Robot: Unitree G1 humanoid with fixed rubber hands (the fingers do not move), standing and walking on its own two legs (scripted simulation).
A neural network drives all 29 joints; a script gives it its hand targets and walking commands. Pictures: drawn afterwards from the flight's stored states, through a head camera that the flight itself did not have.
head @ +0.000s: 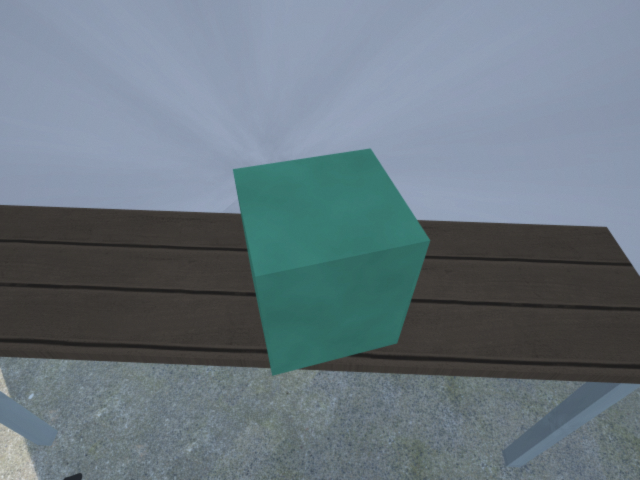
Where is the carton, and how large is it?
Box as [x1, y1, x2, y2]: [233, 148, 429, 375]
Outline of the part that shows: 370,148 233,169 251,272 272,375 396,343 429,239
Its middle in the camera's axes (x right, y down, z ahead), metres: +0.00 +0.04 +0.60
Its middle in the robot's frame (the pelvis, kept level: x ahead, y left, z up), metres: +0.43 +0.01 +0.01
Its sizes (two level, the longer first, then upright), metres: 0.210 0.200 0.250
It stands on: a table, 0.66 m high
